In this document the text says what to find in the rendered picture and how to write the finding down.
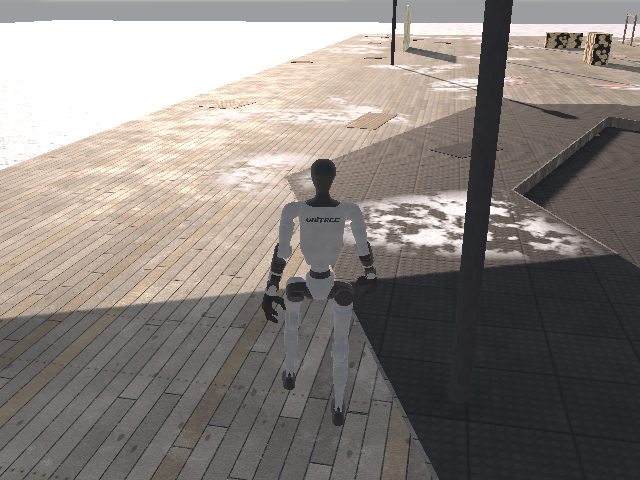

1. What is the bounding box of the robot left thigh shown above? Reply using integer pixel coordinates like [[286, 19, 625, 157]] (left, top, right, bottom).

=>
[[285, 277, 306, 329]]

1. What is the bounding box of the robot left upper arm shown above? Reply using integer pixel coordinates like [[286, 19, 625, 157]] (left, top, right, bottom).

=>
[[277, 201, 302, 259]]

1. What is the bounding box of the right robot hand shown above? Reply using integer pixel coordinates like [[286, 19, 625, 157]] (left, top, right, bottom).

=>
[[355, 276, 378, 296]]

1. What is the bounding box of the robot right forearm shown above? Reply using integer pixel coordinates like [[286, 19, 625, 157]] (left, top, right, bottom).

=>
[[359, 241, 377, 279]]

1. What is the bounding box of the robot left forearm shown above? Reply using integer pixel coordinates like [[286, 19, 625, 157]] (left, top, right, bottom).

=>
[[265, 243, 286, 296]]

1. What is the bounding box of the robot torso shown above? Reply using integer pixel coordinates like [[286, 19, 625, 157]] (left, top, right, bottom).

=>
[[298, 197, 345, 300]]

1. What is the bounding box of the robot right upper arm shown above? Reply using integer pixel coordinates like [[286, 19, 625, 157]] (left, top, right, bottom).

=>
[[343, 202, 370, 256]]

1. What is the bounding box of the left robot hand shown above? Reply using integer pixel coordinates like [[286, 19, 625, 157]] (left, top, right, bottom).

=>
[[262, 293, 286, 323]]

